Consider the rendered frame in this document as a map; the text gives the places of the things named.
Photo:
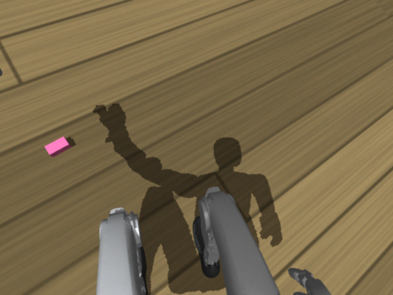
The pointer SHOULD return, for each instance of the right robot foot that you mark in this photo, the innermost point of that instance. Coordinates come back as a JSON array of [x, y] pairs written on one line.
[[210, 271]]

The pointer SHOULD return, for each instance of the small box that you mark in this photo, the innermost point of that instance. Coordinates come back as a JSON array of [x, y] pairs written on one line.
[[58, 146]]

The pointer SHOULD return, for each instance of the right robot hand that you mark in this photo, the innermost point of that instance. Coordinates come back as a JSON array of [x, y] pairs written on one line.
[[306, 279]]

